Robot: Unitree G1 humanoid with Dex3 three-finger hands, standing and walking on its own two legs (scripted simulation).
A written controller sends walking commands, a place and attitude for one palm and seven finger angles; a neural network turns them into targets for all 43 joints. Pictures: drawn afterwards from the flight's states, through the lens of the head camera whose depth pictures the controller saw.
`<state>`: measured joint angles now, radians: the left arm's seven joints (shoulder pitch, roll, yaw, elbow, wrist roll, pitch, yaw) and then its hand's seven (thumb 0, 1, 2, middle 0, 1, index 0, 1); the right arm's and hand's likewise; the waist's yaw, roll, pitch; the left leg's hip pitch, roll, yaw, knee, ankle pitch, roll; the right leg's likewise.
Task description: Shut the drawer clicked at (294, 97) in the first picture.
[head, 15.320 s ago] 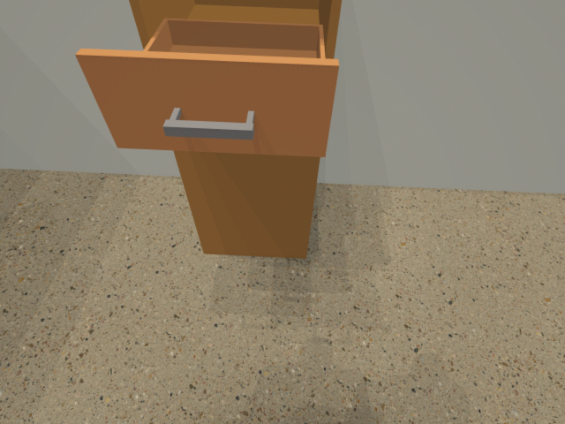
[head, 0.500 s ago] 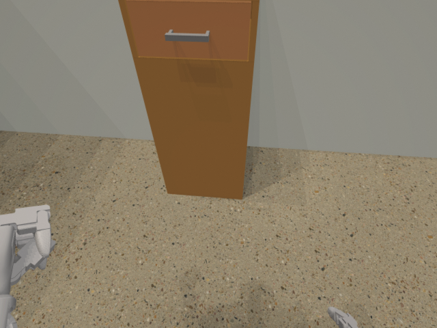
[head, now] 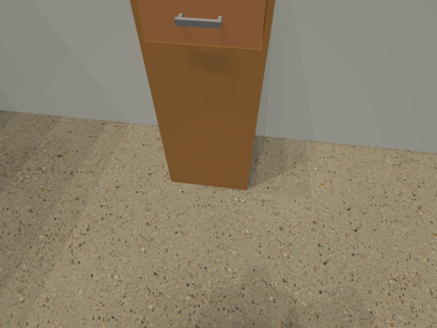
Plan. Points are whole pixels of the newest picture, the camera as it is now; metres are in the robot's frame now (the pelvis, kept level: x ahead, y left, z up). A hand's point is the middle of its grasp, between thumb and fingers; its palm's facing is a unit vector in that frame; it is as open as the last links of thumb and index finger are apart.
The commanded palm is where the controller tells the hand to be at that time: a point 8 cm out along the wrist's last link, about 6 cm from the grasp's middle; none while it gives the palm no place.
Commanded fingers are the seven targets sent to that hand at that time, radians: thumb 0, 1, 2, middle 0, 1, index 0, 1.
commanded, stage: let the arm hang, fingers relaxed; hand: left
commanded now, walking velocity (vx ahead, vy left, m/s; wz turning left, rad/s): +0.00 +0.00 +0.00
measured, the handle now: (199, 20) +0.91 +0.12 +0.14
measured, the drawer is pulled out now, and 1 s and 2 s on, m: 0.00 0.00 0.00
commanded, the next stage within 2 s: look to check the result in 0.56 s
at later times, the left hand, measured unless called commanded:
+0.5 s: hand out of the picture -0.01 +0.17 -0.17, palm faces +0.04 -0.98 -0.19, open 7.3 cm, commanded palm none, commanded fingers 0.00 0.90 0.90 -0.20 -0.30 -0.20 -0.30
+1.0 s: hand out of the picture -0.01 +0.16 -0.17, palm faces +0.04 -0.98 -0.19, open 7.4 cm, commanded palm none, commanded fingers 0.00 0.90 0.90 -0.20 -0.30 -0.20 -0.30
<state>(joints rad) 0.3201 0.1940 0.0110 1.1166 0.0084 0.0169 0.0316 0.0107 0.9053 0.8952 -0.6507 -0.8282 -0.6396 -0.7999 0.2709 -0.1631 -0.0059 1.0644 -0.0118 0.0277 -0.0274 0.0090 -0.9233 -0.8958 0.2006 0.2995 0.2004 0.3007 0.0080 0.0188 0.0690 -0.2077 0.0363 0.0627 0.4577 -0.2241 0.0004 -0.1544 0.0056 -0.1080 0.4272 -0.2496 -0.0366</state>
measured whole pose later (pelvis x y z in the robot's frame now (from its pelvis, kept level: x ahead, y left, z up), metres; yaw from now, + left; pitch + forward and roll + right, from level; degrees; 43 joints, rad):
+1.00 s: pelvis +0.00 +0.00 +0.00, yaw -1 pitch -2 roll +0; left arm 0.29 0.11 0.02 1.17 0.01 -0.01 0.04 0.00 0.91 0.90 -0.20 -0.30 -0.20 -0.30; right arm 0.29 -0.11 -0.01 1.14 -0.01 0.01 -0.04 0.01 -0.91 -0.90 0.20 0.30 0.20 0.30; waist -0.01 0.02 0.05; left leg -0.17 0.03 0.08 0.41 -0.21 0.00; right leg -0.14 0.00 -0.09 0.41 -0.24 -0.04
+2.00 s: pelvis +0.01 -0.02 +0.00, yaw -1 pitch -1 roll +0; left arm 0.22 0.17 0.02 1.16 0.01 -0.02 0.03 0.00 0.91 0.90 -0.20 -0.30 -0.20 -0.30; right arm 0.23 -0.17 -0.01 1.15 -0.01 0.01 -0.04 0.01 -0.91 -0.90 0.20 0.30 0.20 0.30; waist -0.01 0.03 0.06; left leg -0.14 0.06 0.08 0.37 -0.20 -0.03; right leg -0.10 0.03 -0.09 0.35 -0.23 -0.06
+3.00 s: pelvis +0.05 -0.01 -0.01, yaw -2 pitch -1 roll -2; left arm 0.29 0.17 0.05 1.16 0.02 -0.01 0.02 0.00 0.90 0.90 -0.20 -0.30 -0.20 -0.30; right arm 0.30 -0.16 -0.02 1.15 -0.02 0.01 -0.02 0.01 -0.91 -0.90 0.20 0.30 0.20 0.30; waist 0.00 0.02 0.02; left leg -0.18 0.08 0.08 0.56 -0.36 0.00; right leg -0.09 0.05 -0.09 0.43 -0.33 -0.06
